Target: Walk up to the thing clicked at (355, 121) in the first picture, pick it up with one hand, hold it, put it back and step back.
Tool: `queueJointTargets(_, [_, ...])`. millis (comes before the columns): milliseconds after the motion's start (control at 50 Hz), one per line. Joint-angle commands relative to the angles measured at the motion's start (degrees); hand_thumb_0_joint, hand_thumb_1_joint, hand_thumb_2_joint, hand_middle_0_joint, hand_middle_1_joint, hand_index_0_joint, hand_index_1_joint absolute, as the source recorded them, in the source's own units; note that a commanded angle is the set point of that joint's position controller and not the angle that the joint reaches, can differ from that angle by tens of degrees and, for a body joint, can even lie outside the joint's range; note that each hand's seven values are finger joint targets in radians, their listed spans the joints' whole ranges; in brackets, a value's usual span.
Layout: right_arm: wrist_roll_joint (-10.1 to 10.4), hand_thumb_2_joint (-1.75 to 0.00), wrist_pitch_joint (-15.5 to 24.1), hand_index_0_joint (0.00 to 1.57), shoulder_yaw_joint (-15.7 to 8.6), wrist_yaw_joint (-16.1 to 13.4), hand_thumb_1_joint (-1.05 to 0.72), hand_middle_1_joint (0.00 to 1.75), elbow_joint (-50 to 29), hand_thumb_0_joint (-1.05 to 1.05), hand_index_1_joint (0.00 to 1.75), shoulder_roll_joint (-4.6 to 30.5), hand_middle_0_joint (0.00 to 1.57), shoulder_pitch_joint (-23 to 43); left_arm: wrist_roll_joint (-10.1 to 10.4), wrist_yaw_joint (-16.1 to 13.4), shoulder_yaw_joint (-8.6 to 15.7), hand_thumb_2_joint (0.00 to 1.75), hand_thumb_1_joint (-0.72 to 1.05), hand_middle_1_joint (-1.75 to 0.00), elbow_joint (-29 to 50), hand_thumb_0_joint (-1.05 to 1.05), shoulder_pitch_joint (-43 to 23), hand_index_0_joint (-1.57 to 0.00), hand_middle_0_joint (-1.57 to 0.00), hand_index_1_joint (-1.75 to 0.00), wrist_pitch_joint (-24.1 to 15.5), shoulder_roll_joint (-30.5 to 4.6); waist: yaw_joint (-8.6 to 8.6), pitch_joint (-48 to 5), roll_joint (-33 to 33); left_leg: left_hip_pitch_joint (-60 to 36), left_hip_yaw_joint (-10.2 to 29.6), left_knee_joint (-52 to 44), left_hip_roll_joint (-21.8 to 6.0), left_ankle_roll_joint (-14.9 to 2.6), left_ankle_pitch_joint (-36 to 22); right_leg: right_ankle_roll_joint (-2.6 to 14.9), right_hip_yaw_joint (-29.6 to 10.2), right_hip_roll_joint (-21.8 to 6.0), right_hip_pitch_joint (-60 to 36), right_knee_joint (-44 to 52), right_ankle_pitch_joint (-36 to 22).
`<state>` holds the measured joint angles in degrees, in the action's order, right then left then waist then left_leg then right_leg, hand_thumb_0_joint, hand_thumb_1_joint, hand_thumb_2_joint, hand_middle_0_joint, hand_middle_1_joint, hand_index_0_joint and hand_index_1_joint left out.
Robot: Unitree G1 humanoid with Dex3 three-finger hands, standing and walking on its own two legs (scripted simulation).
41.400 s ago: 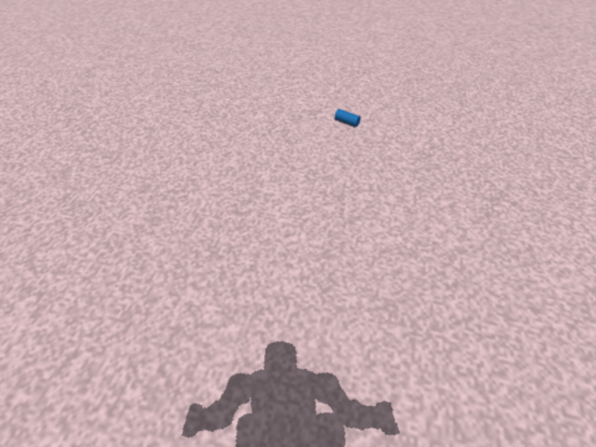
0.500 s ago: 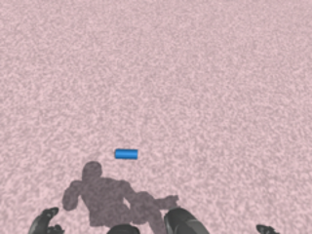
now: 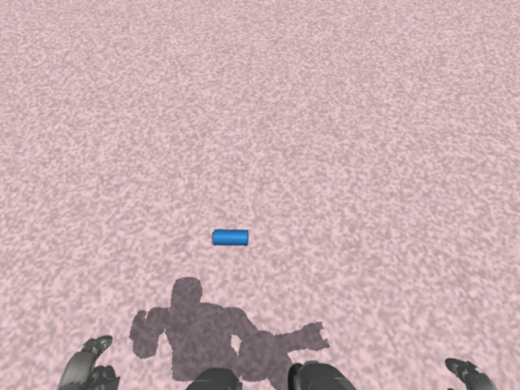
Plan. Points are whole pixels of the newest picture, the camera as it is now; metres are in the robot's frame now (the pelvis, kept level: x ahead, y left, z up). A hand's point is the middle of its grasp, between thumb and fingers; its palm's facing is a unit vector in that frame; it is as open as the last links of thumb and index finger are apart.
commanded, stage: step back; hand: left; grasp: from above
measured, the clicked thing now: (231, 237) +0.67 +0.14 -0.73
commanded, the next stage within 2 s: none
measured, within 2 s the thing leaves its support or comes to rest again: neither
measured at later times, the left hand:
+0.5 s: hand out of the picture -0.07 +0.24 -0.16, palm faces -0.08 -0.91 -0.41, open 7.3 cm
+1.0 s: hand out of the picture -0.20 +0.21 -0.15, palm faces +0.02 -0.94 -0.35, open 7.3 cm
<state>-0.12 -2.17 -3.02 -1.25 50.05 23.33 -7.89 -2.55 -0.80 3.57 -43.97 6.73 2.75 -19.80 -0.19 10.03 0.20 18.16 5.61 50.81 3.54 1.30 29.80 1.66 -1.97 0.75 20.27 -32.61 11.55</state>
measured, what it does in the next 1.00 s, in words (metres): walks backwards: left foot, then right foot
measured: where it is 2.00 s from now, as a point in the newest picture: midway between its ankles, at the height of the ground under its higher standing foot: outside the picture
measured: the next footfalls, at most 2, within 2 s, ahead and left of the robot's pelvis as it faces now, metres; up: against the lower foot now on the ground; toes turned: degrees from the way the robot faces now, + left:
left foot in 0.06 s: -0.01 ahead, +0.13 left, +0.00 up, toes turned -2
right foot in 0.46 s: -0.14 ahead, -0.16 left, +0.00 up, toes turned +0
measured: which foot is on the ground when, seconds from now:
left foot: up 0.00-0.04, down 0.06-0.48, up 0.50-0.80, down 0.82-1.00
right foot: down 0.00-0.08, up 0.10-0.44, down 0.46-0.84, up 0.86-1.00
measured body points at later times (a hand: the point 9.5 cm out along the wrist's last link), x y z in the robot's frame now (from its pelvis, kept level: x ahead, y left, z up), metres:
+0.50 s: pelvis -0.16 -0.03 -0.02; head -0.09 -0.04 +0.43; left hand -0.06 +0.28 -0.13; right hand -0.03 -0.36 -0.12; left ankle -0.05 +0.12 -0.73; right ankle -0.18 -0.16 -0.73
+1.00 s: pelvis -0.32 -0.06 +0.00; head -0.27 -0.03 +0.44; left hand -0.20 +0.26 -0.13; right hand -0.22 -0.36 -0.11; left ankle -0.28 +0.07 -0.73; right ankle -0.34 -0.20 -0.64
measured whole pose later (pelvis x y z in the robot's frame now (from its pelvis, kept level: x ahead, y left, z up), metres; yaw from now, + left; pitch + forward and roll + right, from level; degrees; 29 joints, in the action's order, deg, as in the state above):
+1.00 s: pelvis -0.32 -0.06 +0.00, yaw +2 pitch -2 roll -1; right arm -2.6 -2.0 -1.8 -0.5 49.2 19.9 -10.3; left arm -0.9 -0.5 4.1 -45.4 7.6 4.9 -22.1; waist 0.3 8.4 2.1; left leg 17.9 2.1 34.5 -0.9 -0.8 14.9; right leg 0.6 -7.5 6.2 27.4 -69.3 29.4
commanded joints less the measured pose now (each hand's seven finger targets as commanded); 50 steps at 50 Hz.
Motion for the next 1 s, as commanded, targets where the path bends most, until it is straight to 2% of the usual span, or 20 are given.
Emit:
queueJointTargets(0, [-0.71, -0.9, 2.12, 0.2, -2.73, -0.79, -0.9, 0.3, -2.8, 0.0, 0.3, 7.78, 0.2, -6.17, 0.8, -0.41, 4.12, 0.9, 0.9, -0.3, 4.87, 0.0, 0.77, -0.2, -0.2, -0.3, -0.1, -14.01, 0.03, -16.47, 10.05, -1.4, -5.51, -23.14, -1.45, -1.12, -10.49, 8.03, -9.89, -10.25, -19.26, -0.39, -21.91])
queueJointTargets(40, [-1.68, -0.9, 2.48, 0.2, -3.59, -0.78, -0.9, 0.3, -2.54, 0.0, 0.3, 9.74, 0.2, -6.57, 1.47, 0.13, 3.6, 0.9, 0.9, -0.3, 5.58, 0.0, 1.03, -0.2, -0.2, -0.3, 0.64, -13.08, 0.47, -15.47, 5.78, -9.68, 0.07, -30.06, -5.41, -2.75, -21.79, 3.79, -9.46, -7.07, -7.92, -3.4, -10.5])
queueJointTargets(80, [-2.36, -0.9, 2.36, 0.2, -5.61, -0.22, -0.9, 0.3, -4.61, 0.0, 0.3, 19.31, 0.2, -2.02, 1.27, -0.36, 4.27, 0.9, 0.9, -0.3, 6.29, 0.0, -0.9, -0.2, -0.2, -0.3, 0.52, -12.3, 1.79, -12.22, -12.46, -5.85, 23.16, -33.14, -26.88, -15.45, -29.85, -1.0, -3.9, 5.68, 6.56, -23.36, 23.14])
queueJointTargets(100, [-2.06, -0.9, 2.72, 0.2, -6.02, -0.49, -0.9, 0.3, -5.43, 0.0, 0.3, 20.52, 0.2, 0.12, 0.45, -0.9, 4.78, 0.9, 0.9, -0.3, 6.2, 0.0, -3.1, -0.2, -0.2, -0.3, 0.59, -13.71, 3.07, -9.38, -14.12, 2.86, 27.02, -34.87, -30.7, -19.8, -29.64, -1.34, -9.82, 4.0, 3.42, -34.01, 25.41])
queueJointTargets(180, [-2.22, -0.9, 3.17, 0.2, -3.48, -0.88, -0.9, 0.3, -6.55, 0.0, 0.3, 11.89, 0.2, 4.71, 1.85, 0.14, 5.22, 0.9, 0.9, -0.3, 2.41, 0.0, 4.33, -0.2, -0.2, -0.3, 0.45, -13.03, -2.59, -8.48, -7.62, -3.96, 6.24, -28.4, -17.06, -12.88, -38.93, -0.88, -9.88, 6.53, 7.39, -41.94, 15.76])
queueJointTargets(320, [-1.66, -0.9, 2.63, 0.2, -4.24, -0.95, -0.9, 0.3, -6.38, 0.0, 0.3, 12.9, 0.2, -3.76, 1.25, 0.27, 4.38, 0.9, 0.9, -0.3, 3.31, 0.0, 2.4, -0.2, -0.2, -0.3, -0.45, -11.44, 2.77, -12.42, -10.52, -17.85, 5.8, -22.77, -17.52, -15.64, -43.45, -4.33, -4.89, 2.65, 7.15, -19.75, 18.9])
queueJointTargets(400, [-1.52, -0.9, 1.28, 0.2, -4.52, -0.67, -0.9, 0.3, -8.37, 0.0, 0.3, 14.6, 0.2, 1.3, 1.14, 0.54, 4.37, 0.9, 0.9, -0.3, -0.92, 0.0, 9.93, -0.2, -0.2, -0.3, -1.05, -11.07, -0.75, -16.16, -13.45, -10.17, 4.41, -17.82, -16.62, -12.53, -38.51, -2.04, 0.22, -0.06, -7.36, 4.68, 7.62])
queueJointTargets(440, [-0.55, -0.9, 0.56, 0.2, -3.57, -0.34, -0.9, 0.3, -8.85, 0.0, 0.3, 12.14, 0.2, 2.5, 0.2, 0.51, 5.05, 0.9, 0.9, -0.3, -2.44, 0.0, 12.09, -0.2, -0.2, -0.3, -1.65, -13.6, -1.63, -15.7, -7.89, 0.94, 2.03, -13.43, -11.26, -7.14, -25.72, 0.17, -3.44, -1.45, -15.13, 9.33, -1.84])
queueJointTargets(460, [-0.13, -0.9, 0.58, 0.2, -2.92, -0.39, -0.9, 0.3, -9.86, 0.0, 0.3, 9.51, 0.2, 1.86, -0.5, 0.63, 6.39, 0.9, 0.9, -0.3, -1.4, 0.0, 11.64, -0.2, -0.2, -0.3, -1.77, -18.69, -1.8, -14.27, 6.27, 12.42, -0.01, -4.63, -2.68, -3.27, -11.25, 4.23, -19.85, -11.88, -16.51, 10.56, -2.19])
queueJointTargets(480, [-0.05, -0.9, 0.43, 0.2, -3.21, -1.61, -0.9, 0.3, -10.04, 0.0, 0.3, 8.91, 0.2, 3.1, -0.14, 0.73, 7.36, 0.9, 0.9, -0.3, 1.04, 0.0, 5.91, -0.2, -0.2, -0.3, -1.25, -24.0, -3.23, -11.33, 16.07, 11.14, 0.0, 8.47, 2.23, -1.23, 6.01, 13.94, -28.01, -22.69, -2.12, 14.84, -0.16])
queueJointTargets(500, [-0.08, -0.9, 0.37, 0.2, -4.42, -1.81, -0.9, 0.3, -8.93, 0.0, 0.3, 11.75, 0.2, 2.28, 0.06, 0.3, 7.13, 0.9, 0.9, -0.3, 3.02, 0.0, 1.26, -0.2, -0.2, -0.3, -1.5, -24.09, -2.21, -7.0, 17.56, 6.08, 3.25, 16.8, -0.91, -1.07, 6.04, 16.37, -32.58, -25.72, 9.16, 17.81, 2.22])
queueJointTargets(580, [0.53, -0.9, 1.21, 0.2, -2.59, -1.25, -0.9, 0.3, -5.35, 0.0, 0.3, 9.2, 0.2, -3.44, -0.05, -0.28, 5.43, 0.9, 0.9, -0.3, 3.68, 0.0, -3.1, -0.2, -0.2, -0.3, -1.66, -15.08, 1.21, -8.39, 9.88, 9.85, 2.27, 18.15, 3.52, -1.22, -2.28, 8.99, -8.41, -11.36, -3.91, 6.35, -18.22])
queueJointTargets(640, [-0.02, -0.9, 1.78, 0.2, -1.84, -1.41, -0.9, 0.3, -6.24, 0.0, 0.3, 8.29, 0.2, -1.53, -0.33, -0.79, 4.73, 0.9, 0.9, -0.3, 3.35, 0.0, 3.32, -0.2, -0.2, -0.3, -1.44, -13.95, -2.55, -9.46, 10.06, 12.13, -0.04, 8.51, 2.68, -0.41, -0.22, 9.29, -8.7, -10.83, -13.43, 3.92, -24.32])
queueJointTargets(720, [-0.88, -0.9, 2.25, 0.2, -2.12, -1.29, -0.9, 0.3, -5.79, 0.0, 0.3, 7.96, 0.2, -5.14, 0.18, -1.46, 4.86, 0.9, 0.9, -0.3, 4.82, 0.0, 2.21, -0.2, -0.2, -0.3, -0.83, -14.5, -1.8, -14.66, 12.69, 7.75, -2.26, -10.44, -3.11, -1.2, -0.46, 10.37, -11.51, -15.33, -21.04, -0.16, -29.37])
queueJointTargets(780, [-1.28, -0.9, 2.51, 0.2, -3.03, -0.91, -0.9, 0.3, -3.44, 0.0, 0.3, 8.44, 0.2, -9.06, 1.33, -0.69, 3.94, 0.9, 0.9, -0.3, 5.64, 0.0, 0.99, -0.2, -0.2, -0.3, 0.29, -14.26, -0.05, -16.63, 7.86, -4.83, -4.89, -29.08, -2.05, -2.35, -20.95, 6.25, -8.14, -11.44, -14.09, -6.53, -21.47])
queueJointTargets(820, [-2.26, -0.9, 2.18, 0.2, -4.97, -0.7, -0.9, 0.3, -4.54, 0.0, 0.3, 16.88, 0.2, -6.07, 1.85, -0.42, 2.84, 0.9, 0.9, -0.3, 6.42, 0.0, 1.13, -0.2, -0.2, -0.3, 0.38, -10.8, -0.61, -15.53, -10.13, -13.1, 19.33, -29.34, -19.85, -11.01, -34.97, 0.29, -0.66, 1.33, 7.29, -19.19, 9.76])
queueJointTargets(840, [-2.3, -0.9, 1.99, 0.2, -5.35, -0.39, -0.9, 0.3, -5.79, 0.0, 0.3, 20.79, 0.2, -4.1, 1.53, -1.26, 3.88, 0.9, 0.9, -0.3, 6.65, 0.0, -2.17, -0.2, -0.2, -0.3, 0.55, -12.99, 2.09, -13.48, -12.92, -1.92, 25.4, -31.18, -28.08, -19.44, -35.24, -1.02, -4.01, 2.97, 4.7, -30.05, 26.38])
queueJointTargets(860, [-2.2, -0.9, 2.5, 0.2, -5.37, -0.86, -0.9, 0.3, -6.32, 0.0, 0.3, 19.92, 0.2, -0.77, 1.27, -1.34, 4.34, 0.9, 0.9, -0.3, 5.73, 0.0, -2.46, -0.2, -0.2, -0.3, 0.64, -14.7, 1.3, -10.39, -12.16, 4.59, 26.78, -32.07, -29.88, -21.11, -34.59, -0.96, -8.57, 1.34, 2.06, -37.94, 26.05])
queueJointTargets(920, [-2.66, -0.9, 2.34, 0.2, -3.05, -1.0, -0.9, 0.3, -7.55, 0.0, 0.3, 12.58, 0.2, 4.32, 2.14, -0.53, 4.42, 0.9, 0.9, -0.3, 2.29, 0.0, 3.06, -0.2, -0.2, -0.3, 0.81, -13.46, -2.84, -9.37, -7.31, 1.43, 7.87, -27.76, -18.57, -15.12, -39.71, -0.79, -8.48, 5.05, 4.7, -43.28, 18.55])
queueJointTargets(980, [-2.3, -0.9, 1.92, 0.2, -2.96, -0.55, -0.9, 0.3, -6.55, 0.0, 0.3, 11.33, 0.2, 0.81, 1.76, -0.12, 4.27, 0.9, 0.9, -0.3, 1.57, 0.0, 3.19, -0.2, -0.2, -0.3, 0.25, -12.6, -0.95, -9.01, -8.38, -4.98, 5.69, -25.89, -15.54, -14.1, -37.04, -2.63, -5.48, 4.38, 6.09, -34.96, 18.0])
